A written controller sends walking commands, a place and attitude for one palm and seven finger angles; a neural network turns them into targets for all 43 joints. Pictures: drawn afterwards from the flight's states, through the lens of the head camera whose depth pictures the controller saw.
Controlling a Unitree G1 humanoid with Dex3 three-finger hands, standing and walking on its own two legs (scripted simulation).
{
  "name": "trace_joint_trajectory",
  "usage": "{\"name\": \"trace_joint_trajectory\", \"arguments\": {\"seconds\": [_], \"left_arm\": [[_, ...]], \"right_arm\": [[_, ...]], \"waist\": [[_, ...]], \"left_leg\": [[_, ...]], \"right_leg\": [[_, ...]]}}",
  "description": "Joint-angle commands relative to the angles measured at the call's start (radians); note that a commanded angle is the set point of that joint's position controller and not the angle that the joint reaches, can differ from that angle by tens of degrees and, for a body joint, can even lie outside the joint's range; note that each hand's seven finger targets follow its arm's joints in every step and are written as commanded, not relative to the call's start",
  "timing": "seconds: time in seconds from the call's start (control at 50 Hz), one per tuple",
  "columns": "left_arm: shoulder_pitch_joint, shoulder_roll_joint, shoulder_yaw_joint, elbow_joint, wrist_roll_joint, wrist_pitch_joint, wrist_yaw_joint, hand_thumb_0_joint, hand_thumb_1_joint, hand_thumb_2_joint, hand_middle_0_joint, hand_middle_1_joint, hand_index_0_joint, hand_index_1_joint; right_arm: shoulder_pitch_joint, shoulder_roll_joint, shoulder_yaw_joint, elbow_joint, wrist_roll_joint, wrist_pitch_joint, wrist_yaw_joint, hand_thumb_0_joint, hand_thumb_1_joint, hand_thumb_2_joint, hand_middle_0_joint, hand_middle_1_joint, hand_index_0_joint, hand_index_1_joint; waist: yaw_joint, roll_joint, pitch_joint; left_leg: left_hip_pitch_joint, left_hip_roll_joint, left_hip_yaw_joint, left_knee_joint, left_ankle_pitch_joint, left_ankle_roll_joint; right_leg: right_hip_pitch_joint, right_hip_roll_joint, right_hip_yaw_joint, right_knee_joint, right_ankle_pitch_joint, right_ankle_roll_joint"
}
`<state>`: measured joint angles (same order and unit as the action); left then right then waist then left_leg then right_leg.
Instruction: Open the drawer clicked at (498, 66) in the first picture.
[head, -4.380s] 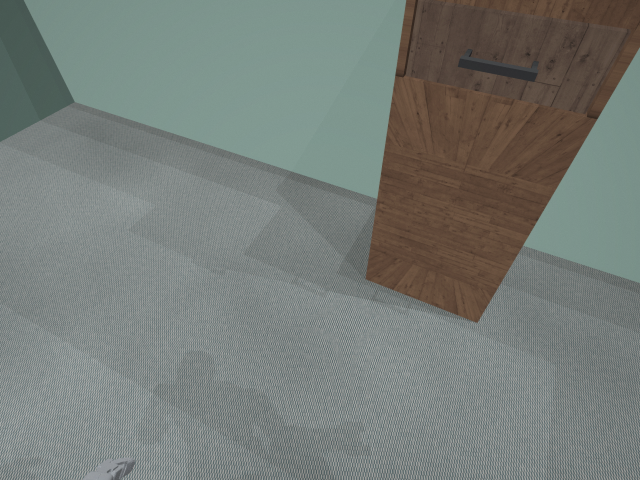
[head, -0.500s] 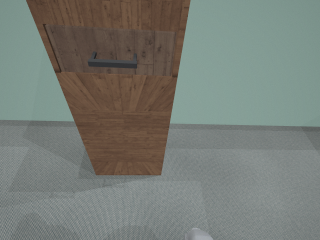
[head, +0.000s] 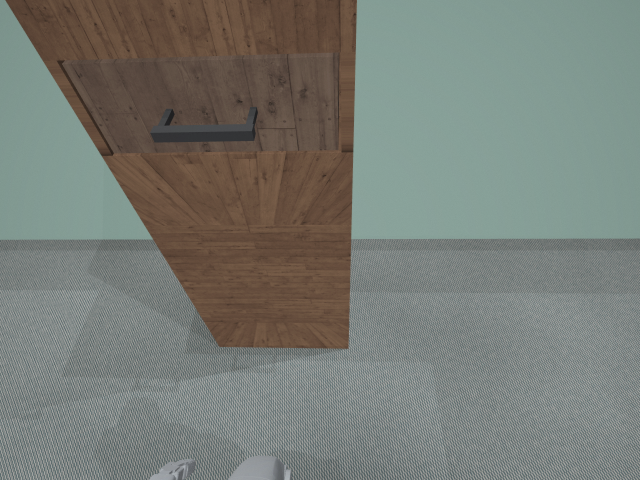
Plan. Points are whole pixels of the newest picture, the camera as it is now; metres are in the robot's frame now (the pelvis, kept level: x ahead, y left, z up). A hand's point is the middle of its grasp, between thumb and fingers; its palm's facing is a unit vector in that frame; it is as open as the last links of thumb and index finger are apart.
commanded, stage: come to a stop and stand still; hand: left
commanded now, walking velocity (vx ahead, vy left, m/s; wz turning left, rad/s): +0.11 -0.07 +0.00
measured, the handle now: (206, 124) +0.56 +0.20 +0.14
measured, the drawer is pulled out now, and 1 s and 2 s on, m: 0.00 0.00 0.00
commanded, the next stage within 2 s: look again from close up in 0.86 s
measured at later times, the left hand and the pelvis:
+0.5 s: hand out of the picture -0.04 +0.22 -0.17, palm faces -0.01 -0.98 -0.18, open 7.4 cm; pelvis -0.01 +0.03 +0.01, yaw -2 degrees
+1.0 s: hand out of the picture -0.01 +0.17 -0.17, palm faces +0.02 -0.98 -0.21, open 7.3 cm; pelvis -0.03 -0.01 +0.00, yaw -1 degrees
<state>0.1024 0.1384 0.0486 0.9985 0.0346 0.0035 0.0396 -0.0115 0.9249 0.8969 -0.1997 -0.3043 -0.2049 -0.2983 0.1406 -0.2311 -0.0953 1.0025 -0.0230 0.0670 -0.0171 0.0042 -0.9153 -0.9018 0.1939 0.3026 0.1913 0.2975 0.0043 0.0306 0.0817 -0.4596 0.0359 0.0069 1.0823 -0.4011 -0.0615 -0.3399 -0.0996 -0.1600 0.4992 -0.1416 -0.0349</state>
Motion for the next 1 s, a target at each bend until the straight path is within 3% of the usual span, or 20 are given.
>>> {"name": "trace_joint_trajectory", "arguments": {"seconds": [0.0,0.08,0.1,0.12,0.14,0.16,0.2,0.3,0.42,0.46,0.48,0.5,0.52,0.54,0.56,0.62,0.66,0.72,0.82,0.98], "left_arm": [[0.050,0.221,0.050,-0.060,0.011,0.007,0.006,0.000,0.900,0.900,-0.200,-0.300,-0.200,-0.300],[0.043,0.218,0.039,-0.052,0.002,0.020,-0.004,0.000,0.900,0.900,-0.200,-0.300,-0.200,-0.300],[0.070,0.178,0.024,-0.045,-0.008,0.024,-0.009,0.000,0.900,0.900,-0.200,-0.300,-0.200,-0.300],[0.106,0.108,0.008,-0.051,-0.023,0.028,-0.014,0.000,0.900,0.900,-0.200,-0.300,-0.200,-0.300],[0.082,0.100,0.008,-0.056,-0.022,0.034,-0.016,0.000,0.900,0.900,-0.200,-0.300,-0.200,-0.300],[0.091,0.124,0.020,-0.046,-0.021,0.030,-0.026,0.000,0.900,0.900,-0.200,-0.300,-0.200,-0.300],[0.160,0.129,0.031,-0.003,-0.006,0.036,-0.039,0.000,0.900,0.900,-0.200,-0.300,-0.200,-0.300],[0.184,0.131,0.024,0.034,-0.006,0.017,-0.049,0.000,0.900,0.900,-0.200,-0.300,-0.200,-0.300],[0.140,0.088,0.006,0.027,-0.023,0.021,-0.042,0.000,0.900,0.900,-0.200,-0.300,-0.200,-0.300],[0.169,0.074,0.003,0.044,-0.028,0.014,-0.037,0.000,0.900,0.900,-0.200,-0.300,-0.200,-0.300],[0.301,0.111,-0.009,0.122,-0.015,-0.008,0.002,0.000,0.900,0.900,-0.200,-0.300,-0.200,-0.300],[0.397,0.168,0.007,0.122,-0.011,-0.027,-0.004,0.000,0.900,0.900,-0.200,-0.300,-0.200,-0.300],[0.321,0.175,0.003,0.084,-0.007,-0.031,-0.003,0.000,0.900,0.900,-0.200,-0.300,-0.200,-0.300],[0.297,0.155,-0.014,0.077,-0.008,-0.041,0.000,0.000,0.900,0.900,-0.200,-0.300,-0.200,-0.300],[0.264,0.159,-0.019,0.057,-0.001,-0.038,0.001,0.000,0.900,0.900,-0.200,-0.300,-0.200,-0.300],[0.247,0.122,-0.011,0.058,-0.015,-0.039,0.021,0.000,0.900,0.900,-0.200,-0.300,-0.200,-0.300],[0.202,0.103,-0.019,0.040,-0.024,-0.026,0.017,0.000,0.900,0.900,-0.200,-0.300,-0.200,-0.300],[0.231,0.085,-0.023,0.037,-0.019,-0.009,0.010,0.000,0.900,0.900,-0.200,-0.300,-0.200,-0.300],[0.245,0.111,-0.027,0.049,-0.017,-0.030,-0.001,0.000,0.900,0.900,-0.200,-0.300,-0.200,-0.300],[0.260,0.119,-0.027,0.047,-0.020,-0.038,-0.004,0.000,0.900,0.900,-0.200,-0.300,-0.200,-0.300]], "right_arm": [[0.147,0.001,0.015,-0.019,0.004,-0.013,0.019,0.000,-0.900,-0.900,0.200,0.300,0.200,0.300],[0.243,0.004,0.033,0.005,0.007,-0.048,0.015,0.000,-0.900,-0.900,0.200,0.300,0.200,0.300],[0.267,-0.033,0.033,0.015,0.005,-0.060,0.012,0.000,-0.900,-0.900,0.200,0.300,0.200,0.300],[0.242,-0.106,0.019,0.003,-0.008,-0.071,0.008,0.000,-0.900,-0.900,0.200,0.300,0.200,0.300],[0.140,-0.149,0.021,-0.042,-0.014,-0.062,0.002,0.000,-0.900,-0.900,0.200,0.300,0.200,0.300],[0.040,-0.148,0.034,-0.074,-0.020,-0.060,-0.003,0.000,-0.900,-0.900,0.200,0.300,0.200,0.300],[0.018,-0.106,0.043,-0.052,-0.015,-0.077,-0.020,0.000,-0.900,-0.900,0.200,0.300,0.200,0.300],[0.180,-0.077,0.039,0.008,0.000,-0.090,-0.037,0.000,-0.900,-0.900,0.200,0.300,0.200,0.300],[0.258,-0.090,0.031,0.064,-0.009,-0.081,-0.049,0.000,-0.900,-0.900,0.200,0.300,0.200,0.300],[0.240,-0.089,0.029,0.077,-0.007,-0.077,-0.044,0.000,-0.900,-0.900,0.200,0.300,0.200,0.300],[0.107,-0.141,0.027,0.039,0.015,-0.091,-0.025,0.000,-0.900,-0.900,0.200,0.300,0.200,0.300],[0.061,-0.087,0.038,-0.013,0.018,-0.094,-0.011,0.000,-0.900,-0.900,0.200,0.300,0.200,0.300],[0.158,0.023,0.059,-0.023,0.013,-0.092,-0.012,0.000,-0.900,-0.900,0.200,0.300,0.200,0.300],[0.187,0.040,0.062,-0.008,0.006,-0.089,-0.012,0.000,-0.900,-0.900,0.200,0.300,0.200,0.300],[0.207,0.040,0.057,-0.004,0.010,-0.085,-0.007,0.000,-0.900,-0.900,0.200,0.300,0.200,0.300],[0.204,0.029,0.063,0.009,0.010,-0.086,-0.011,0.000,-0.900,-0.900,0.200,0.300,0.200,0.300],[0.242,0.031,0.069,0.040,0.010,-0.088,-0.014,0.000,-0.900,-0.900,0.200,0.300,0.200,0.300],[0.195,-0.017,0.071,0.042,-0.001,-0.084,-0.016,0.000,-0.900,-0.900,0.200,0.300,0.200,0.300],[0.211,0.017,0.078,0.037,0.005,-0.080,-0.016,0.000,-0.900,-0.900,0.200,0.300,0.200,0.300],[0.202,-0.001,0.085,0.051,0.008,-0.085,-0.015,0.000,-0.900,-0.900,0.200,0.300,0.200,0.300]], "waist": [[0.002,-0.266,-0.121],[-0.042,-0.221,-0.132],[-0.049,-0.057,-0.126],[-0.042,0.260,-0.061],[-0.032,0.326,0.059],[0.011,0.236,0.106],[0.037,0.221,0.049],[-0.016,0.072,-0.030],[-0.055,0.142,-0.085],[-0.041,0.173,-0.090],[0.046,0.145,-0.097],[0.081,-0.035,-0.100],[-0.003,-0.253,-0.120],[0.000,-0.305,-0.164],[-0.015,-0.198,-0.175],[-0.021,-0.299,-0.192],[-0.045,-0.096,-0.145],[-0.001,0.208,0.043],[-0.023,-0.063,0.025],[-0.018,-0.053,-0.015]], "left_leg": [[0.116,0.009,0.028,-0.184,-0.005,0.014],[0.372,-0.017,0.084,-0.595,0.089,0.038],[0.426,0.020,0.008,-0.721,0.066,0.036],[0.285,0.213,-0.283,-0.911,-0.197,0.079],[0.031,0.323,-0.417,-1.042,-0.351,0.133],[-0.106,0.337,-0.394,-1.076,-0.400,0.184],[0.034,0.242,-0.281,-1.013,-0.198,0.134],[0.395,0.222,-0.149,-0.892,0.262,0.156],[0.476,0.271,-0.137,-0.755,0.757,0.214],[0.419,0.240,-0.123,-0.728,0.735,0.196],[0.217,0.231,-0.046,-0.518,0.610,0.122],[0.180,0.100,0.028,-0.425,0.396,0.075],[0.081,0.013,0.062,-0.386,0.033,0.055],[0.071,0.005,0.052,-0.326,-0.062,0.057],[0.092,-0.008,0.067,-0.333,-0.056,0.052],[0.102,0.001,0.061,-0.417,0.038,0.069],[0.271,0.032,0.022,-0.576,0.285,0.071],[0.144,0.137,-0.118,-0.675,0.371,0.138],[0.203,0.050,-0.026,-0.614,0.236,0.088],[0.238,0.047,-0.020,-0.644,0.260,0.080]], "right_leg": [[0.035,-0.219,0.209,-0.251,-0.117,-0.100],[-0.079,-0.141,0.192,-0.214,-0.369,-0.029],[-0.135,-0.087,0.161,-0.083,-0.395,0.006],[-0.190,0.020,0.086,0.113,-0.374,0.057],[-0.153,0.054,0.125,0.221,-0.329,0.058],[-0.068,0.025,0.174,0.302,-0.246,0.050],[-0.104,0.064,0.191,0.419,-0.187,0.058],[-0.238,0.071,0.180,0.461,-0.147,0.079],[-0.098,0.056,0.143,0.224,-0.314,0.076],[0.006,0.073,0.118,0.091,-0.262,0.063],[0.135,-0.011,0.219,0.027,-0.046,0.008],[0.196,-0.010,0.208,-0.162,0.209,0.021],[0.239,-0.125,0.304,-0.134,0.445,-0.020],[0.267,-0.160,0.306,-0.108,0.532,-0.066],[0.278,-0.135,0.244,-0.094,0.474,-0.087],[0.329,-0.088,0.205,0.014,0.692,-0.084],[0.152,-0.050,0.184,0.022,0.302,-0.045],[0.083,0.054,0.141,-0.001,-0.138,0.002],[0.066,0.001,0.216,-0.116,-0.031,-0.017],[0.112,-0.011,0.221,-0.137,0.028,-0.016]]}}
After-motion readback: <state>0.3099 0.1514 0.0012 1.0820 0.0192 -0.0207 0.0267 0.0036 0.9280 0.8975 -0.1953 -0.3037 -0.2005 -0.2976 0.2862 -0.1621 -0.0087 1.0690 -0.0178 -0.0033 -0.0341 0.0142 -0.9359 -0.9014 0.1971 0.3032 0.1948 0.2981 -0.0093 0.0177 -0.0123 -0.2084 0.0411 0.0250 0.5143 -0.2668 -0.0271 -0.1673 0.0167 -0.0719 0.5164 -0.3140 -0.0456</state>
